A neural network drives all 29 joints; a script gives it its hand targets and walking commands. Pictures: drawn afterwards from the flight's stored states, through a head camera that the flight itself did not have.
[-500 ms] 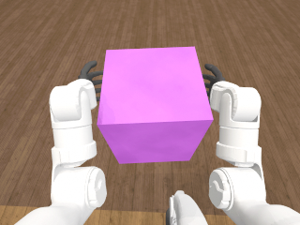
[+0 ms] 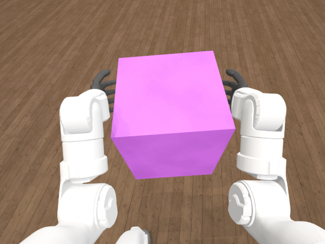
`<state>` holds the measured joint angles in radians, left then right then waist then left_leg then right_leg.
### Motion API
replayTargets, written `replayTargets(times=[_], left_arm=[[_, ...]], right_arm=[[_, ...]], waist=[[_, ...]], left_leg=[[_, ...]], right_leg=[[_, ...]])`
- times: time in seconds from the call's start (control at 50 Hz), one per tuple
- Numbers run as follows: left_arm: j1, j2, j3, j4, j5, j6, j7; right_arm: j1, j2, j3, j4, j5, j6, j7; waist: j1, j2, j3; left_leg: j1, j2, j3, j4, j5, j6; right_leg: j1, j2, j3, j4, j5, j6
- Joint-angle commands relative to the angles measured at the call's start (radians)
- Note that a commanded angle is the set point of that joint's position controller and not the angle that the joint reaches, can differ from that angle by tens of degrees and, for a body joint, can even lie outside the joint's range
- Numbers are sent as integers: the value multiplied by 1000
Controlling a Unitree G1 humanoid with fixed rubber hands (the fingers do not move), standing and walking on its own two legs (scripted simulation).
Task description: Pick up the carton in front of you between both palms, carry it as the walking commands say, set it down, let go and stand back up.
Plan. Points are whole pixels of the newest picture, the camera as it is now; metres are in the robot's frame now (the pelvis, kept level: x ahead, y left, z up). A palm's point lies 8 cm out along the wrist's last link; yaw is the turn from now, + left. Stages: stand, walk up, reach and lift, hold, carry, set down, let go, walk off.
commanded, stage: carry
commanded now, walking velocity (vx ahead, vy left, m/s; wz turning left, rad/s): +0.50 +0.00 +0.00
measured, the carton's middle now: (170, 122) +0.38 +0.00 +0.09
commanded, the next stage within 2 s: none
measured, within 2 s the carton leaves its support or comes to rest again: neither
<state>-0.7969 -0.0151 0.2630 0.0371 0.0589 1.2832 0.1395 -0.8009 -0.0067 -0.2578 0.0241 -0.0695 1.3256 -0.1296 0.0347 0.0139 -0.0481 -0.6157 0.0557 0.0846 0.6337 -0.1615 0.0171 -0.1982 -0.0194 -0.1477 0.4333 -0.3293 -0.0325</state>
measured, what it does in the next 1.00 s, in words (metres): walks ahead: left foot, then right foot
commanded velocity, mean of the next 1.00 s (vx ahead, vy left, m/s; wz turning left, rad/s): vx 0.49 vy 0.00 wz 0.00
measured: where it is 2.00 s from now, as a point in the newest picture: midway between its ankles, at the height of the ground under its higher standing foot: (167, 141)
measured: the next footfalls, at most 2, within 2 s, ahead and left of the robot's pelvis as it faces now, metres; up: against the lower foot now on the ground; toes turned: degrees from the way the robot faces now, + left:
left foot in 0.06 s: +0.21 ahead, +0.11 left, +0.00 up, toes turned +7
right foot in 0.50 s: +0.49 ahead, -0.12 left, +0.00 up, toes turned -12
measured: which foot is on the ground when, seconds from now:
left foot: up 0.00-0.04, down 0.06-0.52, up 0.54-0.94, down 0.96-1.00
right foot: down 0.00-0.08, up 0.10-0.48, down 0.50-1.00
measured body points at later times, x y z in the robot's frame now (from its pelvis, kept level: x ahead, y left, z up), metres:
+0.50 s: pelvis +0.34 -0.01 -0.01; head +0.34 -0.01 +0.44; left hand +0.65 +0.13 +0.08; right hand +0.63 -0.17 +0.07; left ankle +0.17 +0.10 -0.74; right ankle +0.46 -0.11 -0.74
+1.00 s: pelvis +0.66 +0.01 -0.02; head +0.62 +0.03 +0.43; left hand +0.94 +0.16 +0.08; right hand +0.93 -0.14 +0.08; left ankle +0.78 +0.11 -0.74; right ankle +0.46 -0.11 -0.73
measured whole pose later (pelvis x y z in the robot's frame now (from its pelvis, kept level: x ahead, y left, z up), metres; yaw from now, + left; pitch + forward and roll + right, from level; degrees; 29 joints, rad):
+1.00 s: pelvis +0.66 +0.01 -0.02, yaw -2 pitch +2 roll +1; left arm -0.19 -0.12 0.12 -0.29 0.12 1.22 0.08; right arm -0.18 0.14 -0.10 -0.28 -0.13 1.23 -0.09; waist 0.01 -0.05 -0.18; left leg -0.49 0.06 0.24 0.55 -0.09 0.06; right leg 0.02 -0.12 -0.16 0.56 -0.49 0.05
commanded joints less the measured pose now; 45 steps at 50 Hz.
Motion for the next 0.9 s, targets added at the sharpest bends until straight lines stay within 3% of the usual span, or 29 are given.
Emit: replayTargets(times=[0.0,0.02,0.04,0.06,0.08,0.1,0.14,0.16,0.18,0.22,0.3,0.4,0.44,0.46,0.48,0.5,0.52,0.54,0.58,0.62,0.68,0.72,0.8,0.88], left_arm=[[-656,-987,-619,16,-421,30,-255],[-656,-991,-612,40,-417,31,-255],[-655,-992,-606,66,-412,33,-256],[-656,-994,-595,90,-411,37,-257],[-676,-1023,-580,104,-412,41,-259],[-701,-1036,-578,98,-412,38,-259],[-698,-1096,-570,95,-414,30,-258],[-667,-1121,-569,94,-411,26,-256],[-627,-1145,-571,94,-402,20,-253],[-538,-1182,-580,76,-377,4,-249],[-348,-1231,-649,-7,-333,-42,-247],[-131,-1190,-783,-227,-326,-82,-260],[-24,-1147,-815,-282,-323,-86,-271],[33,-1126,-825,-296,-316,-88,-278],[101,-1094,-824,-304,-308,-85,-283],[145,-1045,-818,-305,-284,-89,-288],[186,-1095,-830,-275,-299,-88,-297],[182,-1102,-833,-302,-315,-89,-305],[178,-1126,-845,-330,-334,-93,-315],[192,-1124,-855,-333,-345,-94,-324],[243,-1088,-853,-310,-354,-93,-337],[247,-1066,-854,-308,-359,-93,-342],[225,-1016,-853,-346,-361,-82,-336],[221,-964,-840,-340,-342,-55,-321]], right_arm=[[-676,1005,612,32,390,-12,205],[-669,1008,600,58,393,-11,212],[-653,1004,583,92,396,-11,219],[-642,989,559,116,395,-12,224],[-662,981,545,132,387,-19,225],[-661,1016,541,123,400,-23,230],[-711,1086,549,59,419,-32,240],[-718,1117,558,30,427,-37,244],[-703,1144,564,15,430,-40,248],[-622,1188,578,-3,415,-48,258],[-411,1224,632,-69,376,-79,277],[-149,1159,748,-263,336,-125,281],[-40,1113,791,-320,326,-130,283],[23,1094,811,-335,321,-130,286],[61,1098,823,-333,328,-127,294],[92,1105,836,-351,338,-119,302],[93,1067,839,-371,344,-115,307],[76,1084,858,-375,359,-116,312],[82,1104,874,-385,375,-126,317],[121,1110,881,-376,371,-135,313],[190,1099,879,-344,341,-142,302],[209,1085,873,-339,329,-141,296],[185,1043,872,-377,338,-127,287],[179,982,854,-378,342,-96,286]], waist=[[5,-173,-369],[-26,-139,-396],[-61,-91,-452],[-87,64,-528],[-91,295,-522],[-93,265,-485],[-88,80,-430],[-79,59,-414],[-68,72,-412],[-52,120,-410],[-51,120,-356],[-60,159,-310],[-45,151,-339],[-38,115,-387],[-12,57,-451],[-5,-187,-551],[-4,-296,-507],[-7,-234,-457],[-15,-59,-375],[-19,-98,-341],[-19,-148,-278],[-21,-145,-229],[-17,-150,-152],[-17,-159,-91]], left_leg=[[170,-66,96,-177,79,12],[319,-85,130,-243,98,20],[532,-33,76,-216,86,43],[748,177,-236,-200,40,100],[940,344,-588,-255,94,235],[951,348,-607,-259,113,264],[852,300,-448,-252,227,210],[789,287,-388,-278,220,179],[755,268,-331,-312,203,155],[747,250,-247,-358,223,142],[762,193,-91,-382,363,110],[792,155,21,-341,550,67],[757,138,79,-200,659,31],[654,118,117,-71,627,4],[476,104,111,107,372,-23],[154,12,77,396,67,-56],[-76,-70,8,557,-315,-51],[-129,-14,-62,653,-328,-22],[-92,68,-89,564,-230,-8],[-10,77,-58,410,-158,-19],[-2,68,-4,230,-83,-41],[0,62,29,97,-3,-48],[40,43,82,-45,110,-42],[88,38,100,-130,132,-22]], right_leg=[[260,-178,80,10,577,-86],[212,-155,28,117,630,-56],[91,-136,7,251,549,-18],[-126,-94,-1,498,261,24],[-466,50,47,699,-148,47],[-607,28,123,829,-222,21],[-625,-39,156,809,-134,8],[-593,-67,160,748,-79,17],[-553,-79,155,683,-45,30],[-512,-71,114,560,-8,55],[-453,-50,38,266,127,77],[-316,-6,-55,23,313,47],[-125,32,-109,-59,350,23],[79,42,-129,-63,321,8],[311,-71,7,-38,246,-11],[594,-352,443,-32,194,-151],[625,-413,637,-139,244,-219],[562,-414,564,-140,310,-216],[365,-360,392,-164,366,-147],[241,-311,255,-224,254,-95],[184,-279,165,-294,162,-102],[173,-253,108,-304,186,-96],[152,-236,45,-306,233,-77],[190,-240,25,-261,283,-54]])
